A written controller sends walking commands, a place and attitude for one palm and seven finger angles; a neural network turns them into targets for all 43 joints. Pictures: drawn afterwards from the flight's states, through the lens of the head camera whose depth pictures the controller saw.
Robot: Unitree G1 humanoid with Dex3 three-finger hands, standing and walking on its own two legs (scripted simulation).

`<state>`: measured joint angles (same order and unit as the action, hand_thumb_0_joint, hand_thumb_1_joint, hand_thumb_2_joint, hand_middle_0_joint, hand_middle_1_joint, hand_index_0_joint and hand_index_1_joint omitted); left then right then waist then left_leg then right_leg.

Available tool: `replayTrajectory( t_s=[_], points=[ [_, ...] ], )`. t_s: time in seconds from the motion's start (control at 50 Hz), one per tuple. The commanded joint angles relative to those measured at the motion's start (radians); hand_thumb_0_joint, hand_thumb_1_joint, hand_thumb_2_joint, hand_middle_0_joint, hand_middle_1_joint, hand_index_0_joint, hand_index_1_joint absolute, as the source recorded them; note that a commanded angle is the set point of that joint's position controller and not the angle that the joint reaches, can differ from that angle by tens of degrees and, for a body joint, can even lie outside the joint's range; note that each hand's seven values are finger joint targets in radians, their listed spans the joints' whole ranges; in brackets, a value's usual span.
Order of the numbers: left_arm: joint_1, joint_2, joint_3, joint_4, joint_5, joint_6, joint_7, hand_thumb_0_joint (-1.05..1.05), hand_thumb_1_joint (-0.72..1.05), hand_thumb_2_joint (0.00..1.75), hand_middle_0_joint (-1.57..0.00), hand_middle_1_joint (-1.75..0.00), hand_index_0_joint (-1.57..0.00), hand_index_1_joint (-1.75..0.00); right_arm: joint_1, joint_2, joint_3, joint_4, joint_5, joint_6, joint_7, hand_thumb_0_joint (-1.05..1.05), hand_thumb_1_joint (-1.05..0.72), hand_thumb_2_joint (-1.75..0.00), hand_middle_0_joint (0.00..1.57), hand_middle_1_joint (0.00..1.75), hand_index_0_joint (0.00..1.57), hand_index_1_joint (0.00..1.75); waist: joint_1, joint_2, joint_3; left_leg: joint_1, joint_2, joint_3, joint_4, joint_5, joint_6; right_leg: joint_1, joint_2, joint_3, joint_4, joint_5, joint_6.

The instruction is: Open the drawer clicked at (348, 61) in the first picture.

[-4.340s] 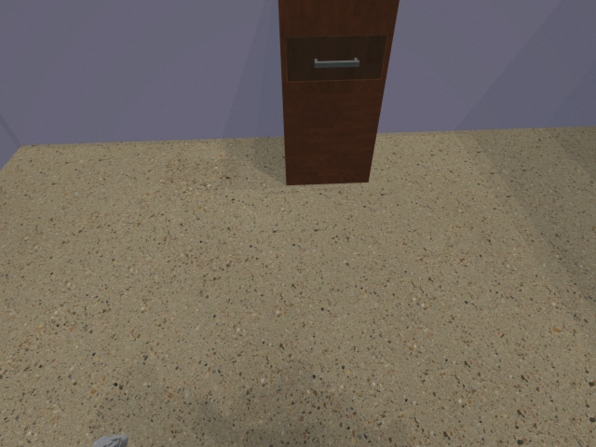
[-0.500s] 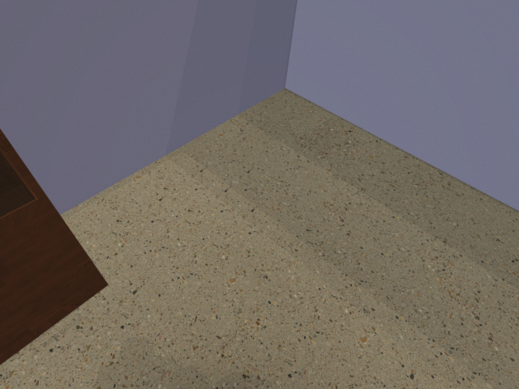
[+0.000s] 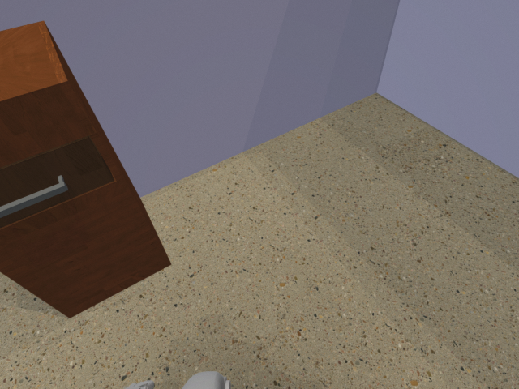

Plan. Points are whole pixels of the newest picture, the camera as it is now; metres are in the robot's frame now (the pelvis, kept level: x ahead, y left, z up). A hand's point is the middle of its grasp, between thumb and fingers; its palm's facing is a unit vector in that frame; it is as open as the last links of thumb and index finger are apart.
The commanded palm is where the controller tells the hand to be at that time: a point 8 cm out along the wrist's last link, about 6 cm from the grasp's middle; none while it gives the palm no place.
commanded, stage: turn to face it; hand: left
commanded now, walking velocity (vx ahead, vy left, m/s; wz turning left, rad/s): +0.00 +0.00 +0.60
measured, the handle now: (30, 195) +0.58 +0.63 -0.12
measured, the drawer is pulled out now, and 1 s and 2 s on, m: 0.00 0.00 0.00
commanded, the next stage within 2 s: take the last steps up to it in 0.82 s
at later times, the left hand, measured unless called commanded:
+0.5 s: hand out of the picture +0.00 +0.27 -0.17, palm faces +0.31 -0.91 -0.26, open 7.4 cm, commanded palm none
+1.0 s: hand out of the picture -0.06 +0.19 -0.17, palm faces +0.49 -0.84 -0.24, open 7.4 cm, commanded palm none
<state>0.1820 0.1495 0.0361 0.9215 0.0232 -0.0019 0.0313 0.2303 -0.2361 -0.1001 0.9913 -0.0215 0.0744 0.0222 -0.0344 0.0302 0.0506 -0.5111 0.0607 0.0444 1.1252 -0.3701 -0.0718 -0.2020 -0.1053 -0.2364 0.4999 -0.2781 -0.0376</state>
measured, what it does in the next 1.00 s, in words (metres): steps on the spot, turning left: left foot, then right foot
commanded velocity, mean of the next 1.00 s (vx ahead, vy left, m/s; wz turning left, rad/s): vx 0.03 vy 0.00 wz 0.41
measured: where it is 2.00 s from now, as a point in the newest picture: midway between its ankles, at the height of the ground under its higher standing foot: outside the picture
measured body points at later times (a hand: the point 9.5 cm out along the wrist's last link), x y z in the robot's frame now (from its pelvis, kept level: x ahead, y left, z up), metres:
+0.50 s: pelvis +0.00 +0.04 +0.00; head +0.03 +0.06 +0.44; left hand -0.01 +0.32 -0.15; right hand +0.17 -0.18 -0.13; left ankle -0.02 +0.14 -0.74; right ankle +0.03 -0.12 -0.68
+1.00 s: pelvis -0.01 +0.00 +0.00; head +0.02 +0.01 +0.44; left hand -0.08 +0.24 -0.15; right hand +0.16 -0.20 -0.15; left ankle -0.09 +0.11 -0.70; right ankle +0.05 -0.10 -0.74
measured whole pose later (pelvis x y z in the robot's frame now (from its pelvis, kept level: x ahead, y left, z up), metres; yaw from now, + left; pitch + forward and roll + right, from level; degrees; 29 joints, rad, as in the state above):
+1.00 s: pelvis -0.01 +0.00 +0.00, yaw +29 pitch -1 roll +1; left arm 0.24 0.18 0.03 0.94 0.03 0.00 0.02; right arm 0.20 -0.23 -0.07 1.00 -0.01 0.07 0.02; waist 0.01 0.00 0.07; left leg -0.34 0.04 0.03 0.83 -0.45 -0.05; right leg -0.22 -0.11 -0.18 0.52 -0.28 0.00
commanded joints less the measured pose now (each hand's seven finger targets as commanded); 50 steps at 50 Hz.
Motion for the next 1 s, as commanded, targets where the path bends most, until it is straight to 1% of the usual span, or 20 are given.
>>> replayTrajectory(
  t_s=[0.0, 0.12, 0.18, 0.2, 0.22, 0.24, 0.3, 0.36, 0.46, 0.52, 0.56, 0.6, 0.62, 0.64, 0.66, 0.68, 0.72, 0.76, 0.92, 0.98],
  points=[
    [0.080, 0.215, 0.049, -0.045, 0.005, -0.004, 0.006, 0.00, 0.90, 0.90, -0.20, -0.30, -0.20, -0.30, -0.094, -0.043, 0.005, -0.107, 0.001, -0.013, 0.002, 0.00, -0.90, -0.90, 0.20, 0.30, 0.20, 0.30, 0.063, -0.195, -0.013, -0.049, 0.016, 0.029, -0.110, -0.029, -0.009, 0.090, -0.270, 0.146, -0.179, 0.343, -0.076],
    [0.100, 0.265, 0.066, -0.039, 0.010, 0.007, -0.002, 0.00, 0.90, 0.90, -0.20, -0.30, -0.20, -0.30, -0.140, -0.050, 0.019, -0.150, 0.008, -0.029, 0.005, 0.00, -0.90, -0.90, 0.20, 0.30, 0.20, 0.30, 0.082, -0.234, -0.071, 0.086, -0.002, 0.091, -0.355, -0.052, 0.024, 0.119, -0.301, 0.101, -0.093, 0.432, -0.075],
    [0.079, 0.270, 0.072, -0.042, 0.000, 0.013, -0.009, 0.00, 0.90, 0.90, -0.20, -0.30, -0.20, -0.30, -0.048, -0.097, 0.011, -0.142, 0.005, -0.046, 0.004, 0.00, -0.90, -0.90, 0.20, 0.30, 0.20, 0.30, 0.024, -0.158, -0.146, 0.294, -0.009, 0.092, -0.635, 0.128, 0.046, 0.071, -0.270, 0.022, 0.096, 0.400, -0.004],
    [0.079, 0.244, 0.069, -0.057, -0.009, 0.017, -0.014, 0.00, 0.90, 0.90, -0.20, -0.30, -0.20, -0.30, 0.025, -0.183, -0.011, -0.127, 0.000, -0.057, 0.000, 0.00, -0.90, -0.90, 0.20, 0.30, 0.20, 0.30, -0.020, 0.026, -0.206, 0.496, 0.105, -0.075, -0.734, 0.340, 0.103, -0.100, -0.201, -0.011, 0.295, 0.235, 0.059],
    [0.034, 0.175, 0.048, -0.109, -0.012, 0.017, -0.022, 0.00, 0.90, 0.90, -0.20, -0.30, -0.20, -0.30, 0.076, -0.296, -0.038, -0.122, 0.003, -0.062, -0.010, 0.00, -0.90, -0.90, 0.20, 0.30, 0.20, 0.30, -0.055, 0.330, -0.195, 0.618, 0.365, -0.413, -0.759, 0.779, 0.243, -0.407, -0.054, 0.017, 0.519, -0.372, 0.141],
    [-0.044, 0.201, 0.040, -0.131, -0.002, 0.030, -0.016, 0.00, 0.90, 0.90, -0.20, -0.30, -0.20, -0.30, 0.127, -0.304, -0.034, -0.096, 0.011, -0.053, -0.015, 0.00, -0.90, -0.90, 0.20, 0.30, 0.20, 0.30, -0.073, 0.193, -0.188, 0.578, 0.398, -0.368, -0.738, 0.853, 0.300, -0.417, -0.047, 0.135, 0.614, -0.393, 0.129],
    [-0.028, 0.203, 0.056, -0.091, -0.005, 0.039, -0.018, 0.00, 0.90, 0.90, -0.20, -0.30, -0.20, -0.30, -0.056, -0.225, -0.011, -0.136, 0.001, -0.057, -0.034, 0.00, -0.90, -0.90, 0.20, 0.30, 0.20, 0.30, -0.003, 0.175, -0.078, 0.397, 0.248, -0.262, -0.757, 0.592, 0.254, -0.407, -0.044, 0.210, 0.667, -0.213, 0.130],
    [0.035, 0.197, 0.054, -0.063, -0.006, 0.037, -0.026, 0.00, 0.90, 0.90, -0.20, -0.30, -0.20, -0.30, -0.108, -0.207, -0.003, -0.158, 0.003, -0.065, -0.030, 0.00, -0.90, -0.90, 0.20, 0.30, 0.20, 0.30, 0.031, 0.122, -0.098, 0.372, 0.169, -0.189, -0.758, 0.574, 0.219, -0.338, -0.013, 0.199, 0.618, -0.125, 0.141],
    [-0.020, 0.183, 0.046, -0.093, -0.010, 0.037, -0.017, 0.00, 0.90, 0.90, -0.20, -0.30, -0.20, -0.30, -0.043, -0.205, -0.007, -0.138, 0.000, -0.060, -0.029, 0.00, -0.90, -0.90, 0.20, 0.30, 0.20, 0.30, 0.000, 0.094, -0.106, 0.407, 0.179, -0.274, -0.762, 0.544, 0.248, -0.312, 0.018, 0.212, 0.462, -0.161, 0.144],
    [-0.019, 0.166, 0.040, -0.105, -0.014, 0.032, -0.012, 0.00, 0.90, 0.90, -0.20, -0.30, -0.20, -0.30, -0.054, -0.203, -0.011, -0.143, -0.004, -0.053, -0.028, 0.00, -0.90, -0.90, 0.20, 0.30, 0.20, 0.30, 0.005, 0.131, -0.104, 0.361, 0.169, -0.306, -0.736, 0.555, 0.246, -0.216, 0.045, 0.202, 0.307, -0.172, 0.134],
    [0.013, 0.166, 0.038, -0.099, -0.018, 0.024, -0.009, 0.00, 0.90, 0.90, -0.20, -0.30, -0.20, -0.30, -0.071, -0.200, -0.011, -0.144, -0.004, -0.050, -0.026, 0.00, -0.90, -0.90, 0.20, 0.30, 0.20, 0.30, 0.021, 0.145, -0.113, 0.326, 0.156, -0.321, -0.708, 0.582, 0.233, -0.133, 0.068, 0.193, 0.195, -0.133, 0.125],
    [0.086, 0.179, 0.043, -0.078, -0.018, 0.014, -0.005, 0.00, 0.90, 0.90, -0.20, -0.30, -0.20, -0.30, -0.096, -0.185, -0.011, -0.150, 0.005, -0.047, -0.023, 0.00, -0.90, -0.90, 0.20, 0.30, 0.20, 0.30, 0.064, 0.111, -0.125, 0.217, 0.110, -0.304, -0.637, 0.472, 0.183, 0.045, 0.066, 0.184, -0.020, 0.050, 0.118],
    [0.122, 0.227, 0.053, -0.073, -0.008, 0.001, -0.001, 0.00, 0.90, 0.90, -0.20, -0.30, -0.20, -0.30, -0.085, -0.141, -0.007, -0.154, 0.012, -0.048, -0.018, 0.00, -0.90, -0.90, 0.20, 0.30, 0.20, 0.30, 0.080, -0.020, -0.141, 0.112, 0.035, -0.239, -0.523, 0.288, 0.120, 0.163, -0.038, 0.278, -0.151, 0.108, 0.094],
    [0.122, 0.331, 0.071, -0.077, 0.010, -0.009, 0.007, 0.00, 0.90, 0.90, -0.20, -0.30, -0.20, -0.30, -0.065, -0.063, 0.007, -0.178, 0.016, -0.047, -0.014, 0.00, -0.90, -0.90, 0.20, 0.30, 0.20, 0.30, 0.077, -0.346, -0.133, -0.078, -0.119, -0.071, -0.283, -0.116, 0.037, 0.239, -0.316, 0.561, -0.213, 0.263, -0.013],
    [0.127, 0.336, 0.066, -0.087, 0.000, -0.004, 0.007, 0.00, 0.90, 0.90, -0.20, -0.30, -0.20, -0.30, -0.090, -0.108, -0.003, -0.183, 0.008, -0.039, -0.019, 0.00, -0.90, -0.90, 0.20, 0.30, 0.20, 0.30, 0.091, -0.293, -0.129, -0.044, -0.088, -0.109, -0.100, -0.240, 0.040, 0.109, -0.398, 0.575, -0.209, 0.344, -0.100],
    [0.069, 0.288, 0.057, -0.097, 0.001, -0.004, 0.008, 0.00, 0.90, 0.90, -0.20, -0.30, -0.20, -0.30, -0.079, -0.108, -0.007, -0.162, 0.004, -0.029, -0.014, 0.00, -0.90, -0.90, 0.20, 0.30, 0.20, 0.30, 0.057, -0.194, -0.093, -0.030, -0.071, -0.136, 0.010, -0.162, 0.043, 0.036, -0.331, 0.480, -0.216, 0.259, -0.108],
    [-0.027, 0.242, 0.044, -0.113, -0.003, -0.003, 0.005, 0.00, 0.90, 0.90, -0.20, -0.30, -0.20, -0.30, -0.042, -0.104, -0.009, -0.112, -0.001, -0.016, -0.006, 0.00, -0.90, -0.90, 0.20, 0.30, 0.20, 0.30, 0.018, -0.218, -0.034, -0.038, -0.045, -0.105, 0.105, -0.056, 0.030, -0.016, -0.233, 0.368, -0.211, 0.172, -0.064],
    [-0.028, 0.212, 0.036, -0.113, -0.003, -0.007, 0.005, 0.00, 0.90, 0.90, -0.20, -0.30, -0.20, -0.30, -0.018, -0.092, -0.003, -0.093, 0.000, -0.017, -0.002, 0.00, -0.90, -0.90, 0.20, 0.30, 0.20, 0.30, 0.012, -0.223, -0.018, -0.030, -0.033, -0.079, 0.093, 0.004, 0.017, -0.010, -0.193, 0.276, -0.196, 0.239, -0.048],
    [0.121, 0.258, 0.051, -0.029, 0.011, -0.006, 0.003, 0.00, 0.90, 0.90, -0.20, -0.30, -0.20, -0.30, -0.104, -0.039, 0.027, -0.092, 0.010, -0.030, -0.007, 0.00, -0.90, -0.90, 0.20, 0.30, 0.20, 0.30, 0.089, -0.225, -0.052, 0.089, -0.034, 0.011, -0.302, -0.095, 0.014, 0.098, -0.234, 0.264, -0.164, 0.344, -0.099],
    [0.130, 0.267, 0.054, 0.003, 0.010, -0.007, -0.005, 0.00, 0.90, 0.90, -0.20, -0.30, -0.20, -0.30, -0.051, -0.031, 0.036, -0.075, 0.008, -0.048, -0.007, 0.00, -0.90, -0.90, 0.20, 0.30, 0.20, 0.30, 0.078, -0.228, -0.085, 0.197, -0.046, 0.049, -0.466, -0.064, 0.032, 0.086, -0.229, 0.271, -0.166, 0.149, -0.080]
  ],
)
